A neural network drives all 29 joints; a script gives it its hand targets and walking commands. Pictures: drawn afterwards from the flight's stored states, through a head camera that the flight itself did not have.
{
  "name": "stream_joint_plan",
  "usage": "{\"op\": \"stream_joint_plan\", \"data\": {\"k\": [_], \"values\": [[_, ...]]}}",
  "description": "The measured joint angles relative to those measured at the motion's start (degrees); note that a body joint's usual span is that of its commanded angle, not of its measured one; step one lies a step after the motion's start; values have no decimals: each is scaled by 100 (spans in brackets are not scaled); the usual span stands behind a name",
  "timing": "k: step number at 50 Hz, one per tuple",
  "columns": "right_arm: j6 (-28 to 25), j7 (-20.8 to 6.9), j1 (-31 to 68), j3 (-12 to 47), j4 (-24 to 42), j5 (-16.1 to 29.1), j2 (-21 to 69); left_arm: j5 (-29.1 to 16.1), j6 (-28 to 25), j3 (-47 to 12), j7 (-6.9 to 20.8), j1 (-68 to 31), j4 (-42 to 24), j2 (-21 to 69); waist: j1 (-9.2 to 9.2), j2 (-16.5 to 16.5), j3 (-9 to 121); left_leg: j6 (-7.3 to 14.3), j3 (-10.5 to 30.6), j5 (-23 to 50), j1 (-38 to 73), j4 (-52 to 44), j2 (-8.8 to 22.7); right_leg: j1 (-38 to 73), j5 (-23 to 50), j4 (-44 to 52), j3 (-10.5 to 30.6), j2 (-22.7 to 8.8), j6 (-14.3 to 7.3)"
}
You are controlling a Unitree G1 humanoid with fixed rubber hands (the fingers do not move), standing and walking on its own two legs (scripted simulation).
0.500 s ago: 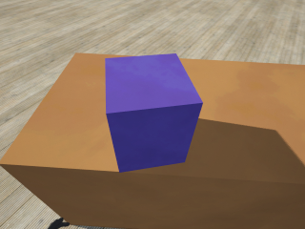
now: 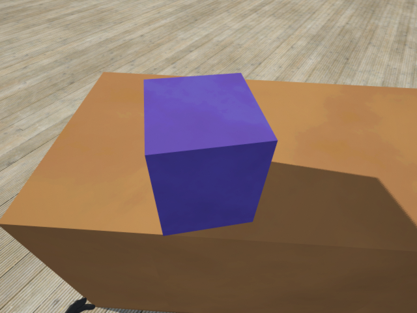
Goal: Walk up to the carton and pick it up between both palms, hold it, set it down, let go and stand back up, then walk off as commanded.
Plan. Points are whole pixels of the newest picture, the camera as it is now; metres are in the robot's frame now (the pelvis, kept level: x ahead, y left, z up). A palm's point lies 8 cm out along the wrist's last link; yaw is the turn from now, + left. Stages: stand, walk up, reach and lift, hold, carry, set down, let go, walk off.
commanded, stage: stand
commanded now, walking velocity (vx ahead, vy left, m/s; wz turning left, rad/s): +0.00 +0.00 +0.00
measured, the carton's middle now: (201, 155) +0.42 +0.02 +0.09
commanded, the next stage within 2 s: walk up in 0.50 s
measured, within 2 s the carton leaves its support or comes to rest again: neither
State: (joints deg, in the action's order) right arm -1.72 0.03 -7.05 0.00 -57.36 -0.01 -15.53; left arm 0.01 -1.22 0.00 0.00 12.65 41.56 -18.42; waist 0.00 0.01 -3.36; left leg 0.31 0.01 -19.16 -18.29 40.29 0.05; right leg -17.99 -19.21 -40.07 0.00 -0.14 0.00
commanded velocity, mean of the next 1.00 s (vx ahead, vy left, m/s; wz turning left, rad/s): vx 0.00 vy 0.00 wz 0.00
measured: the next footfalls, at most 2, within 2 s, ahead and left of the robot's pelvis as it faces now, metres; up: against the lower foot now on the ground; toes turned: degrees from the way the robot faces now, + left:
right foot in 1.52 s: +0.06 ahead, -0.06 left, +0.00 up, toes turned +3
left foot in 1.90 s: +0.03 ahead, +0.15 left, +0.00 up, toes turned +2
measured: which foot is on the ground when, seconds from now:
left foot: down 0.00-1.00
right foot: down 0.00-1.00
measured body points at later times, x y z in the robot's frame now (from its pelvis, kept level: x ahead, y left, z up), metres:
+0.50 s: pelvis +0.00 +0.00 +0.00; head +0.01 +0.00 +0.45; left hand +0.13 +0.28 -0.10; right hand +0.11 -0.27 -0.13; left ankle +0.03 +0.12 -0.72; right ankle +0.03 -0.12 -0.72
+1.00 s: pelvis -0.01 +0.05 -0.01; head +0.04 +0.06 +0.44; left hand +0.10 +0.36 -0.11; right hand +0.12 -0.25 -0.12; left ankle -0.02 +0.15 -0.72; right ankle +0.03 -0.12 -0.72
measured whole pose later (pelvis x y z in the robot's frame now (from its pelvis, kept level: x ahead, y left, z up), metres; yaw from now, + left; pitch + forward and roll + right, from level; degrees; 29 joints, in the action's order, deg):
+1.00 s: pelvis -0.01 +0.05 -0.01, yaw +2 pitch -1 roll -2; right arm 1.6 -2.4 -7.0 -0.1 -49.5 0.0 -20.9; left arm 0.0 -2.5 0.0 -2.2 12.6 41.6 -24.2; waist 0.0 0.3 -6.4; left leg 2.6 0.1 -24.8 -18.4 42.2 0.2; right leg -21.4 -19.2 -41.2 0.0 -3.2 0.0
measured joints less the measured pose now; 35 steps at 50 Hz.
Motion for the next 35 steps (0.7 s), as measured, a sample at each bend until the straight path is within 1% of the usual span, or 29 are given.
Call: {"op": "stream_joint_plan", "data": {"k": [35], "values": [[0,-6,13,0,-21,0,0,0,0,0,0,0,6,-3,0,0,-10,-1,0,0,0,-17,0,0,0,16,0,0,0]]}}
